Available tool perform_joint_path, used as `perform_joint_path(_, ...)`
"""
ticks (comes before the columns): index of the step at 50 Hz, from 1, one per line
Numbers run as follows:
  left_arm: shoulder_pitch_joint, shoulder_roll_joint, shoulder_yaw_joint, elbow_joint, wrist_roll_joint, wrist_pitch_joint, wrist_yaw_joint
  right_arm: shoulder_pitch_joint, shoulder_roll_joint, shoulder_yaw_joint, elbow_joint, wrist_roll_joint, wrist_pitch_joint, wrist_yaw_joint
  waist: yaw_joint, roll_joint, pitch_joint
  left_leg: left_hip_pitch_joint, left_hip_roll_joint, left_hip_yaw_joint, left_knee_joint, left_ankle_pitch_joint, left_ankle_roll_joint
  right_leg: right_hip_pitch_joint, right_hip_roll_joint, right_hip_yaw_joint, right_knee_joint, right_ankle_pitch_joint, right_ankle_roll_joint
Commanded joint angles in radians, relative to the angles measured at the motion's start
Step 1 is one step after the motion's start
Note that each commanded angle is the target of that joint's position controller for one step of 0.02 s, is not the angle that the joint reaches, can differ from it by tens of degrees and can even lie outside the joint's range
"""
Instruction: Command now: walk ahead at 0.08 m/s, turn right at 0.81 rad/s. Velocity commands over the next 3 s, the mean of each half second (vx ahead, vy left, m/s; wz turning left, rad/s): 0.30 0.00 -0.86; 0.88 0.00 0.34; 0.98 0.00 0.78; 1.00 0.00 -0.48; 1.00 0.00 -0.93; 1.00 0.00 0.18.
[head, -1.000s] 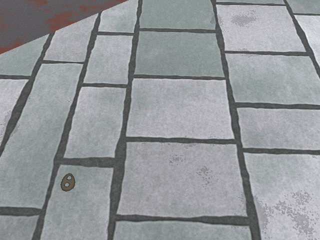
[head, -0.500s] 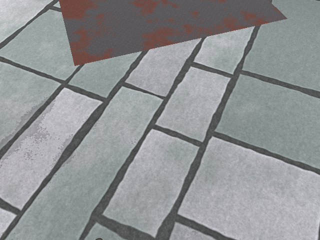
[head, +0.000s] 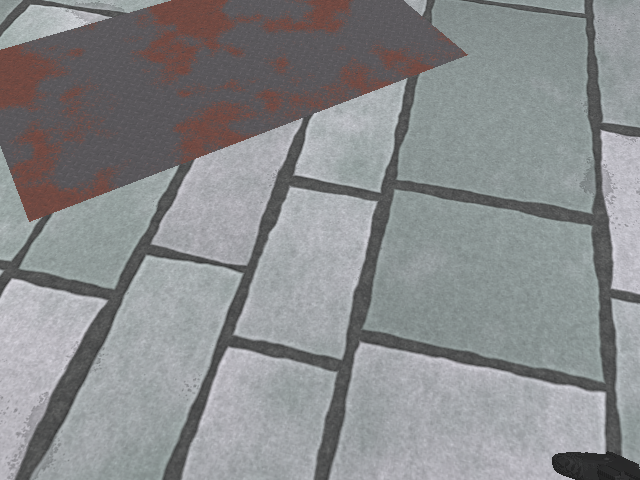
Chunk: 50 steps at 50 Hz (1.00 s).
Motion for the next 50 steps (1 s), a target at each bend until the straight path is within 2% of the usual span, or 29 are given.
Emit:
perform_joint_path(1,0.084,0.022,0.007,-0.071,0.006,0.004,-0.010,-0.072,-0.149,-0.053,-0.059,0.005,-0.020,-0.016,0.020,0.144,-0.180,0.096,0.265,-0.113,-0.166,0.199,0.214,0.102,-0.059,0.010,-0.134,0.117,-0.021)
perform_joint_path(4,0.040,0.039,0.009,-0.094,0.004,0.007,-0.040,-0.057,-0.185,-0.071,-0.041,0.017,-0.015,-0.015,0.010,0.161,-0.192,0.123,0.293,-0.053,-0.149,0.186,0.190,0.192,-0.047,-0.028,-0.290,0.170,-0.059)
perform_joint_path(6,0.028,0.059,0.019,-0.106,0.003,0.017,-0.055,-0.037,-0.201,-0.081,-0.027,0.035,-0.014,-0.005,0.010,0.161,-0.183,0.153,0.310,-0.025,-0.108,0.143,0.155,0.237,-0.031,-0.056,-0.395,0.171,-0.090)
perform_joint_path(8,0.063,0.075,0.037,-0.093,0.012,0.023,-0.054,-0.012,-0.179,-0.082,-0.007,0.053,-0.010,0.003,0.030,0.105,-0.174,0.118,0.270,0.032,0.018,-0.004,0.072,0.354,0.021,-0.078,-0.555,0.249,-0.143)
perform_joint_path(9,0.101,0.122,0.056,-0.084,0.022,0.022,-0.044,0.040,-0.142,-0.077,0.018,0.049,-0.001,0.010,0.032,-0.026,-0.128,0.016,0.199,0.093,0.191,-0.156,0.001,0.430,-0.002,0.023,-0.673,0.391,-0.193)
perform_joint_path(10,0.105,0.276,0.088,-0.118,0.023,0.015,-0.025,0.072,-0.111,-0.070,-0.015,0.006,0.008,0.013,-0.020,-0.380,-0.077,-0.306,0.042,0.151,0.547,-0.537,-0.112,0.543,-0.255,0.434,-0.757,0.720,-0.336)
perform_joint_path(11,0.130,0.269,0.082,-0.136,0.042,-0.017,-0.038,-0.058,-0.137,-0.074,-0.067,-0.005,0.000,0.009,0.056,-0.286,-0.174,-0.406,-0.027,-0.094,0.701,-0.541,-0.093,0.518,-0.280,0.605,-0.846,0.322,-0.448)
perform_joint_path(12,0.134,0.235,0.074,-0.123,0.029,-0.044,-0.048,-0.095,-0.166,-0.084,-0.080,0.027,-0.013,0.015,0.058,-0.177,-0.151,-0.460,-0.002,-0.159,0.702,-0.426,-0.044,0.526,-0.250,0.598,-0.925,-0.125,-0.412)
perform_joint_path(13,0.094,0.215,0.067,-0.120,0.009,-0.058,-0.047,-0.086,-0.187,-0.095,-0.072,0.045,-0.029,0.019,0.026,-0.134,-0.109,-0.477,0.012,-0.175,0.652,-0.335,-0.014,0.496,-0.235,0.604,-0.961,-0.337,-0.370)
perform_joint_path(14,0.056,0.189,0.055,-0.126,-0.001,-0.060,-0.041,-0.068,-0.204,-0.103,-0.051,0.040,-0.042,0.020,0.005,-0.122,-0.093,-0.460,0.016,-0.176,0.614,-0.280,-0.012,0.479,-0.226,0.583,-0.963,-0.334,-0.343)
perform_joint_path(16,0.022,0.161,0.039,-0.143,0.007,-0.062,-0.021,-0.037,-0.188,-0.103,-0.030,0.030,-0.068,0.030,-0.023,-0.140,-0.106,-0.365,-0.008,-0.163,0.539,-0.161,-0.025,0.430,-0.162,0.496,-0.957,-0.249,-0.310)
perform_joint_path(20,0.071,0.146,0.032,-0.134,0.005,-0.077,-0.006,-0.049,-0.141,-0.085,-0.017,0.037,-0.097,0.045,-0.013,-0.132,-0.100,-0.275,-0.049,-0.146,0.335,-0.039,-0.061,0.419,-0.107,0.414,-0.943,-0.087,-0.307)
perform_joint_path(21,0.101,0.179,0.042,-0.102,0.052,-0.053,-0.043,0.035,-0.101,-0.053,0.020,-0.055,-0.036,0.069,0.003,-0.184,-0.116,-0.237,-0.048,-0.081,0.366,-0.065,-0.086,0.412,-0.036,0.374,-0.946,-0.109,-0.295)
perform_joint_path(22,0.097,0.152,0.036,-0.107,0.051,-0.044,-0.063,0.031,-0.102,-0.054,0.013,-0.049,-0.013,0.076,0.004,-0.180,-0.083,-0.222,-0.045,-0.069,0.339,-0.078,-0.104,0.379,-0.024,0.364,-0.946,-0.098,-0.297)
perform_joint_path(24,0.103,0.130,0.026,-0.107,0.043,-0.043,-0.084,-0.021,-0.115,-0.044,-0.018,-0.021,-0.004,0.079,0.027,-0.176,-0.050,-0.175,-0.032,-0.056,0.258,-0.088,-0.124,0.336,-0.031,0.376,-0.947,-0.083,-0.305)
perform_joint_path(27,0.089,0.140,0.023,-0.102,0.043,-0.062,-0.081,-0.009,-0.138,-0.038,-0.031,-0.004,-0.021,0.073,0.028,-0.168,-0.054,-0.073,0.002,-0.048,0.168,-0.108,-0.072,0.332,-0.094,0.414,-0.946,-0.114,-0.307)
perform_joint_path(29,0.050,0.134,0.016,-0.102,0.042,-0.074,-0.076,0.047,-0.154,-0.040,-0.030,0.001,-0.030,0.066,-0.007,-0.145,-0.033,0.020,0.022,-0.031,0.114,-0.126,-0.011,0.304,-0.125,0.421,-0.948,-0.126,-0.304)
perform_joint_path(30,0.032,0.124,0.010,-0.098,0.042,-0.077,-0.072,0.117,-0.157,-0.042,-0.012,-0.003,-0.035,0.062,-0.047,-0.102,-0.031,0.106,0.012,-0.014,0.068,-0.135,0.015,0.277,-0.117,0.390,-0.907,-0.108,-0.294)
perform_joint_path(31,0.024,0.097,0.000,-0.092,0.052,-0.081,-0.065,0.254,-0.170,-0.047,0.034,-0.010,-0.045,0.055,-0.104,-0.025,-0.054,0.251,-0.017,-0.021,0.045,-0.209,0.031,0.224,-0.075,0.320,-0.767,-0.040,-0.281)
perform_joint_path(32,-0.023,0.037,-0.021,-0.107,0.066,-0.092,-0.058,0.457,-0.236,-0.064,0.091,-0.022,-0.059,0.046,-0.194,0.188,-0.081,0.403,0.095,-0.254,-0.061,-0.432,0.066,0.106,0.031,0.159,-0.372,0.173,-0.243)
perform_joint_path(33,-0.037,0.001,-0.035,-0.181,0.055,-0.113,-0.059,0.492,-0.358,-0.091,0.088,-0.012,-0.057,0.053,-0.165,0.439,-0.059,0.538,0.277,-0.816,-0.300,-0.695,0.166,-0.231,0.175,0.024,-0.137,-0.023,-0.179)
perform_joint_path(34,-0.052,0.044,-0.033,-0.167,0.073,-0.115,-0.055,0.402,-0.283,-0.077,0.066,-0.002,-0.051,0.067,-0.111,0.232,-0.014,0.521,0.313,-0.954,-0.315,-0.764,0.218,-0.351,0.122,0.087,-0.011,0.032,-0.174)
perform_joint_path(35,-0.081,0.074,-0.026,-0.150,0.080,-0.119,-0.060,0.354,-0.236,-0.067,0.045,0.006,-0.052,0.070,-0.094,0.110,-0.006,0.480,0.280,-0.830,-0.271,-0.680,0.218,-0.337,0.069,0.096,0.011,0.126,-0.160)
perform_joint_path(36,-0.102,0.086,-0.025,-0.141,0.086,-0.123,-0.068,0.367,-0.211,-0.061,0.052,0.004,-0.058,0.069,-0.094,0.063,-0.025,0.442,0.227,-0.714,-0.252,-0.581,0.208,-0.281,0.041,0.094,-0.012,0.171,-0.144)
perform_joint_path(39,-0.142,0.047,-0.044,-0.147,0.096,-0.107,-0.089,0.424,-0.159,-0.044,0.097,0.020,-0.074,0.048,-0.082,0.135,0.012,0.348,0.118,-0.563,-0.315,-0.392,0.202,-0.188,0.014,0.063,-0.144,0.211,-0.092)
perform_joint_path(43,-0.287,0.016,-0.067,-0.179,0.078,-0.101,-0.097,0.477,-0.169,-0.055,0.122,0.022,-0.073,0.035,-0.110,0.100,0.040,0.326,0.075,-0.498,-0.326,-0.141,0.228,-0.179,0.042,0.008,-0.326,0.289,-0.052)
perform_joint_path(47,-0.435,-0.009,-0.086,-0.222,0.062,-0.111,-0.098,0.530,-0.183,-0.065,0.152,0.025,-0.071,0.030,-0.159,0.141,0.035,0.308,0.066,-0.485,-0.285,0.166,0.219,-0.046,0.089,-0.035,-0.524,0.360,-0.055)
perform_joint_path(49,-0.414,0.006,-0.081,-0.222,0.055,-0.118,-0.089,0.510,-0.194,-0.069,0.156,0.028,-0.071,0.025,-0.129,0.146,0.009,0.301,0.085,-0.486,-0.237,0.351,0.194,0.089,0.104,-0.025,-0.594,0.382,-0.075)
perform_joint_path(50,-0.340,0.027,-0.072,-0.200,0.054,-0.121,-0.079,0.473,-0.209,-0.072,0.149,0.031,-0.074,0.025,-0.082,0.141,-0.032,0.264,0.073,-0.460,-0.165,0.523,0.165,0.244,0.125,-0.026,-0.628,0.359,-0.093)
